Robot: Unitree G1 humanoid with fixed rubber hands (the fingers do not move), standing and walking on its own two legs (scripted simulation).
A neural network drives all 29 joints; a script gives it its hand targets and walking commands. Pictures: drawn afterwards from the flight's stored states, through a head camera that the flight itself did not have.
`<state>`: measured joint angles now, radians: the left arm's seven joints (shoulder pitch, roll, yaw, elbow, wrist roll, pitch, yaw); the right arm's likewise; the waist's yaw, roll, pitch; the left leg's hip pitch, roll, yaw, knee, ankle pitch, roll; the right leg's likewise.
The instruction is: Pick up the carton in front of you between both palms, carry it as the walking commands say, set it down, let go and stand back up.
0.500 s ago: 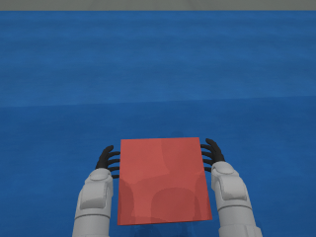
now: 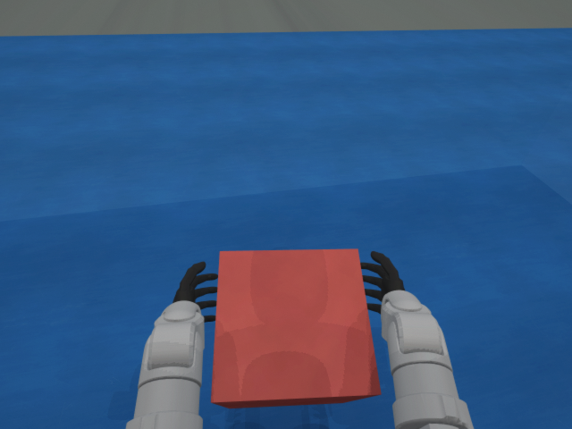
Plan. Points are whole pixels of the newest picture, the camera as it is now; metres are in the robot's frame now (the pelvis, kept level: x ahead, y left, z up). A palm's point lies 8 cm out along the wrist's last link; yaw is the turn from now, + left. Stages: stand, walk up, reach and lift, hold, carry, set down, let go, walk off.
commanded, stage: set down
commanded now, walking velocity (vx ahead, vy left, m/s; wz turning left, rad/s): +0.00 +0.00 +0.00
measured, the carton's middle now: (288, 335) +0.30 +0.00 -0.06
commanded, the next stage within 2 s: none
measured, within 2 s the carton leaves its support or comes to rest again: neither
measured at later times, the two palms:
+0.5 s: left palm (197, 334) +0.33 +0.16 -0.11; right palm (358, 323) +0.34 -0.14 -0.09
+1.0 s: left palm (203, 351) +0.38 +0.17 -0.27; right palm (335, 347) +0.37 -0.12 -0.24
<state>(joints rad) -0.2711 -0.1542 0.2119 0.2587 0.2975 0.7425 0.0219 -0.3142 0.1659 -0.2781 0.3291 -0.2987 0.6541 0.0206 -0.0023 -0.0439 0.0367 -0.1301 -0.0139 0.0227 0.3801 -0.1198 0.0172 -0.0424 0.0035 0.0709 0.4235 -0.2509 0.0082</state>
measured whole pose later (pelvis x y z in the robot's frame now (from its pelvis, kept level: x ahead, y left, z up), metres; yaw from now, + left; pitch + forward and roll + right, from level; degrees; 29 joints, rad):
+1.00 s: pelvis -0.05 +0.00 -0.18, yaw -3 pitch +41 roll -3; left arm -0.78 0.00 0.37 0.71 0.25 0.24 0.06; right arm -0.73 0.22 -0.48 0.57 -0.22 0.17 -0.17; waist 0.01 -0.05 -0.22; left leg -1.72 -0.05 -0.08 1.37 -0.36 -0.01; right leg -1.61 0.13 0.07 1.42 -0.52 0.05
